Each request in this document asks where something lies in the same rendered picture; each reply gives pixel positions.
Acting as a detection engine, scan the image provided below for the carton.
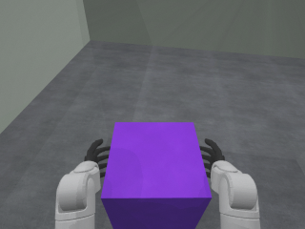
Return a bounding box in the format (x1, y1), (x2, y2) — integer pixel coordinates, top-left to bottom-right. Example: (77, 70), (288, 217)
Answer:
(101, 122), (212, 229)

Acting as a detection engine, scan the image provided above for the left robot forearm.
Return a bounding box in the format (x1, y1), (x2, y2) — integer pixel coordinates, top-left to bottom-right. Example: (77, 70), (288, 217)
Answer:
(54, 160), (101, 229)

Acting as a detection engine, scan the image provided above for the right robot forearm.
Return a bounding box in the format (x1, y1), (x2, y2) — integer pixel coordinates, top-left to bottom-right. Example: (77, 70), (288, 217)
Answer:
(211, 160), (261, 229)

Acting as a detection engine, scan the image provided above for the robot right hand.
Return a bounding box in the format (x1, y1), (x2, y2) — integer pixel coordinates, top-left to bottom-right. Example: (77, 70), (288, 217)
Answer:
(199, 138), (225, 178)

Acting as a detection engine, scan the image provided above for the robot left hand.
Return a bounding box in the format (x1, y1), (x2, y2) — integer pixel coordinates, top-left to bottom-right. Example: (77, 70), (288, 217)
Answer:
(84, 138), (111, 177)

